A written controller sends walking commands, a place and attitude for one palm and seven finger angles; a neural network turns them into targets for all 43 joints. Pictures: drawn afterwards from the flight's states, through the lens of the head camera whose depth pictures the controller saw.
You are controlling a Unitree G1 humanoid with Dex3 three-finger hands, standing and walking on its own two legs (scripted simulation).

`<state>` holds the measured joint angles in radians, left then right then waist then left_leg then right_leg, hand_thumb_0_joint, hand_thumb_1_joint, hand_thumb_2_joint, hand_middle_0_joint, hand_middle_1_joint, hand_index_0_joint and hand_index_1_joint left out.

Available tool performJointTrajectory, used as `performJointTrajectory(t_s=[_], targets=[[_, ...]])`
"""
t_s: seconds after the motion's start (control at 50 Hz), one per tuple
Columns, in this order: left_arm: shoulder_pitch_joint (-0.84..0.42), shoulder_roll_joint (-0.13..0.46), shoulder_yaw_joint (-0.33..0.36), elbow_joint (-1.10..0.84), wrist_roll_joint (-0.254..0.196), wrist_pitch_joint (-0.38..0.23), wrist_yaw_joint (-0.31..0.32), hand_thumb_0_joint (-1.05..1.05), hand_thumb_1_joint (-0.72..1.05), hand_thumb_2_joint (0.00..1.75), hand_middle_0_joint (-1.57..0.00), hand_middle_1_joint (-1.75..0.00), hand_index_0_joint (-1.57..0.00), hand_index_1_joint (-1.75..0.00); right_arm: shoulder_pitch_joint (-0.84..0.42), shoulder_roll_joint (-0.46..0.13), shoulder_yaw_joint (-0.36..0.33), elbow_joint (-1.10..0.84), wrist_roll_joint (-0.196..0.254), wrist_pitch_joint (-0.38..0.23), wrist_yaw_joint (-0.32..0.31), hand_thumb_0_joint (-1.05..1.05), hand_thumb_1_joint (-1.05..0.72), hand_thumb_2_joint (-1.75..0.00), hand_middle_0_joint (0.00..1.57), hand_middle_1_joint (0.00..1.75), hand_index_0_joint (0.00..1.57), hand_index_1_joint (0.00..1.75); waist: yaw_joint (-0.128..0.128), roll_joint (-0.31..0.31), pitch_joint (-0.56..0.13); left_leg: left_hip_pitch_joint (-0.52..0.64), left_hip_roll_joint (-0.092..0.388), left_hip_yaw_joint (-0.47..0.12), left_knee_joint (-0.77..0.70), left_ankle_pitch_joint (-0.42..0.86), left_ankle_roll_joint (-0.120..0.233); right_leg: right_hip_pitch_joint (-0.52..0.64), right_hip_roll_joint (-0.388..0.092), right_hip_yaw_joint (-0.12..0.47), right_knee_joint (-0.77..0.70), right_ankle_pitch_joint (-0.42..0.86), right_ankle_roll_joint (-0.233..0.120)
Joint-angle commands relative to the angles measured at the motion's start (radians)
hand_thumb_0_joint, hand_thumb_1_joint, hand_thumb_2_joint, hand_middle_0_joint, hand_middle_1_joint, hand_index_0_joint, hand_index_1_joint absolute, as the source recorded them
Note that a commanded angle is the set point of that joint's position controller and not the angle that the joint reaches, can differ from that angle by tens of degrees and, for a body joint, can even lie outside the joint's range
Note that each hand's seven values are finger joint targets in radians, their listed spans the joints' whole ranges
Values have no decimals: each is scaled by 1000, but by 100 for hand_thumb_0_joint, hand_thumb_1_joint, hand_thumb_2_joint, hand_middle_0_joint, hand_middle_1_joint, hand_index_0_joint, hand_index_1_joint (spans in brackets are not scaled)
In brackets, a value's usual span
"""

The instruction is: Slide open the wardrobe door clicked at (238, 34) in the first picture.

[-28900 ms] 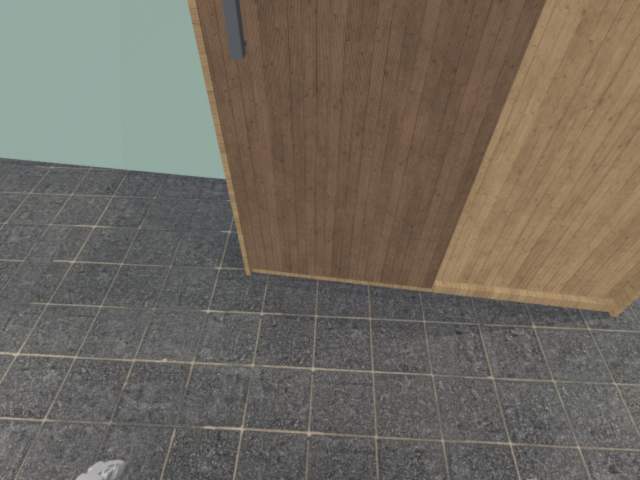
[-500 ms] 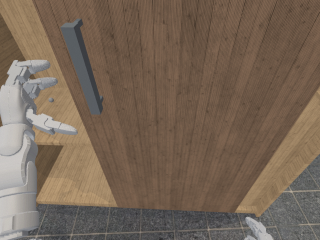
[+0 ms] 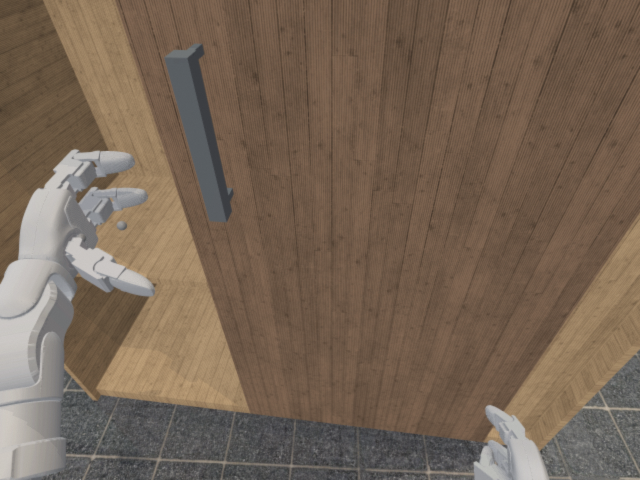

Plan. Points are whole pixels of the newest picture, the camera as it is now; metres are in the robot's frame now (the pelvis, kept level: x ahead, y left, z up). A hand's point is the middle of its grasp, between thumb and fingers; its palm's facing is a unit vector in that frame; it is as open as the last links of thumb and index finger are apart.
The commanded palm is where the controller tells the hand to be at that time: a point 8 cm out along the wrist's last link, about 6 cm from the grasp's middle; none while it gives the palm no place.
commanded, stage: draw the hand back to the body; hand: left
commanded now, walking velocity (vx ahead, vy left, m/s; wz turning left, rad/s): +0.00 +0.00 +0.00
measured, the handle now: (209, 139) +0.47 +0.21 +0.23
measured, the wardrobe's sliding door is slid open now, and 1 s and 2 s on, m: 0.53 0.53 0.53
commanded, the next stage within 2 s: step back with the hand held close in 1.46 s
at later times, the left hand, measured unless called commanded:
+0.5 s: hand (82, 276) +0.24 +0.27 +0.20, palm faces +0.35 -0.91 -0.21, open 14.1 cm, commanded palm +0.20 +0.30 +0.19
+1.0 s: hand (78, 310) +0.22 +0.27 +0.17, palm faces +0.45 -0.82 -0.35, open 9.6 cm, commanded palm +0.17 +0.31 +0.18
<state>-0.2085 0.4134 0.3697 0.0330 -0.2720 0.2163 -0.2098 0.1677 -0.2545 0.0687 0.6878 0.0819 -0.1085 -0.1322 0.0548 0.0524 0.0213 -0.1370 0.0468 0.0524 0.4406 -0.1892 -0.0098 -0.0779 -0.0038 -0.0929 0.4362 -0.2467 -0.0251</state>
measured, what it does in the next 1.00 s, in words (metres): stands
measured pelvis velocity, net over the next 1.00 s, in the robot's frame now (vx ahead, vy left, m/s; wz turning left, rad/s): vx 0.02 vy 0.02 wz -0.02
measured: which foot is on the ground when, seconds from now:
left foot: down 0.00-1.00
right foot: down 0.00-1.00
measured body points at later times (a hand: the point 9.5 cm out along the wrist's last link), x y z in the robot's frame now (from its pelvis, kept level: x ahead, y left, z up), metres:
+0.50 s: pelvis -0.01 +0.02 +0.00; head -0.04 +0.00 +0.45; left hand +0.21 +0.32 +0.21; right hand +0.20 -0.20 -0.05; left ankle +0.04 +0.13 -0.74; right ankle +0.00 -0.10 -0.74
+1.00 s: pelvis +0.02 +0.02 +0.00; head -0.01 +0.00 +0.45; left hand +0.19 +0.31 +0.19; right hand +0.20 -0.22 -0.08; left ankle +0.04 +0.13 -0.74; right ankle +0.00 -0.10 -0.74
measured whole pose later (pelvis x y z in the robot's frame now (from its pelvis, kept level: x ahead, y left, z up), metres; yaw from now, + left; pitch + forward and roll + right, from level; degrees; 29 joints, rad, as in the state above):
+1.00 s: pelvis +0.02 +0.02 +0.00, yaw -1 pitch -7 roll +0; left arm 0.44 0.33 0.33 -0.38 -0.09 -0.09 0.12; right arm 0.19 -0.24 0.00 0.69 -0.01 -0.15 -0.07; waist 0.06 0.06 0.05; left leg -0.06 0.03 0.08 0.39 -0.20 0.01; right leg 0.00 -0.01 -0.06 0.35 -0.23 0.00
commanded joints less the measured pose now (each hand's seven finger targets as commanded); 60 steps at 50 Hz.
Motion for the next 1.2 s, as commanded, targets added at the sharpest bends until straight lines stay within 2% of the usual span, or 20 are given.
performJointTrajectory(t_s=[0.0,0.06,0.08,0.14,0.18,0.26,0.32,0.36,0.38,0.4,0.42,0.44,0.5,0.52,0.6,0.7,0.82,0.9,1.06,1.18], targets=[[-273,318,136,-241,-86,100,-117,0,-55,20,-25,-115,-25,-115,-199,-132,-34,-211,14,-67,-7,0,-90,-90,20,30,20,30,15,-8,-219,92,-43,-45,-53,129,52,21,-14,91,-92,209,30],[-188,308,184,-275,-116,82,-120,0,-55,20,-25,-115,-25,-115,-183,-127,-37,-234,10,-73,14,0,-90,-90,20,30,20,30,20,-45,-199,78,-39,-47,-48,145,45,6,-8,82,-84,228,30],[-160,302,199,-298,-121,70,-111,0,-55,20,-25,-115,-25,-115,-187,-128,-41,-238,10,-77,21,0,-90,-90,20,30,20,30,26,-30,-205,86,-37,-41,-42,164,44,11,-7,84,-80,249,32],[-64,251,179,-292,-124,73,-96,0,-55,20,-25,-115,-25,-115,-171,-132,-49,-237,13,-81,31,0,-90,-90,20,30,20,30,19,-57,-146,63,-32,-36,-46,124,40,-37,-4,77,-83,194,31],[-50,244,168,-317,-117,80,-91,0,-55,20,-25,-115,-25,-115,-180,-137,-50,-238,15,-82,30,0,-90,-90,20,30,20,30,18,-45,-116,58,-29,-36,-41,101,40,-61,-2,87,-90,143,32],[-147,241,120,-375,-95,77,-82,0,-55,20,-25,-115,-25,-115,-181,-134,-44,-232,14,-93,11,0,-90,-90,20,30,20,30,-4,15,-71,71,-33,-49,-67,14,39,-114,10,76,-119,-7,19],[-174,214,81,-467,-82,40,-73,0,-44,25,-25,-109,-25,-109,-184,-123,-35,-232,8,-111,2,0,-90,-90,20,30,20,30,-9,81,-111,113,-35,-60,-84,9,37,-98,17,64,-112,-4,9],[-146,209,83,-470,-84,24,-72,0,-37,29,-24,-104,-24,-104,-174,-124,-34,-224,3,-119,-2,0,-90,-90,20,30,20,30,-6,68,-124,120,-34,-70,-98,9,34,-81,23,51,-109,8,5],[-54,300,157,-592,64,-112,134,0,-33,31,-24,-102,-24,-102,-148,-101,-53,-226,-56,-148,23,0,-90,-90,20,30,20,30,22,76,-15,61,-31,-52,-89,-36,19,-121,10,83,-172,-29,4],[112,149,83,-486,79,-158,206,0,-30,32,-24,-100,-24,-100,-151,-100,-47,-187,-70,-157,29,0,-90,-90,20,30,20,30,2,47,15,42,-29,-49,-104,-71,12,-122,6,60,-162,-46,-1],[193,118,69,-470,99,-192,248,0,-26,34,-24,-98,-24,-98,-136,-95,-53,-177,-71,-148,38,0,-90,-90,20,30,20,30,3,-36,34,22,-23,-52,-116,-93,13,-111,7,54,-163,-60,3],[215,120,72,-496,113,-225,273,0,-22,36,-24,-96,-24,-96,-132,-100,-62,-174,-71,-141,45,0,-90,-90,20,30,20,30,2,-36,-3,32,-21,-44,-121,-92,16,-84,7,56,-157,-56,4],[178,134,63,-583,149,-302,317,0,-12,41,-24,-89,-24,-89,-131,-99,-73,-169,-79,-136,50,0,-90,-90,20,30,20,30,2,54,-81,75,-20,-31,-133,-80,19,-38,9,67,-150,-27,1],[183,118,48,-569,158,-318,327,0,-8,43,-23,-87,-23,-87,-133,-94,-73,-162,-80,-135,49,0,-90,-90,20,30,20,30,-2,61,-66,83,-18,-30,-139,-76,18,-41,13,66,-153,-21,1],[241,95,24,-563,177,-349,346,0,7,50,-23,-79,-23,-79,-134,-93,-79,-152,-86,-130,43,0,-90,-90,20,30,20,30,-1,21,-60,100,-16,-29,-145,-21,24,-19,15,61,-159,16,2],[339,100,42,-557,183,-365,355,0,25,58,-22,-68,-22,-68,-137,-89,-86,-141,-90,-117,43,0,-90,-90,20,30,20,30,7,-11,-51,101,-16,-29,-141,40,26,4,14,58,-160,59,2],[473,101,62,-610,183,-370,353,0,47,69,-22,-55,-22,-55,-128,-85,-94,-151,-92,-107,52,0,-90,-90,20,30,20,30,17,34,-61,104,-16,-20,-120,148,19,31,12,56,-140,152,3],[547,102,74,-613,181,-368,350,0,61,76,-21,-47,-21,-47,-125,-85,-100,-160,-90,-98,54,0,-90,-90,20,30,20,30,16,1,-35,90,-13,-14,-112,162,20,22,10,56,-140,167,7],[610,99,71,-655,184,-370,350,0,90,90,-20,-30,-20,-30,-117,-83,-106,-176,-89,-91,48,0,-90,-90,20,30,20,30,12,15,-31,105,-18,-1,-97,147,25,1,9,62,-152,162,12],[564,118,79,-658,192,-371,361,0,90,90,-20,-30,-20,-30,-118,-83,-103,-165,-92,-101,36,0,-90,-90,20,30,20,30,9,14,-25,118,-24,0,-93,128,30,-8,7,63,-166,149,12]])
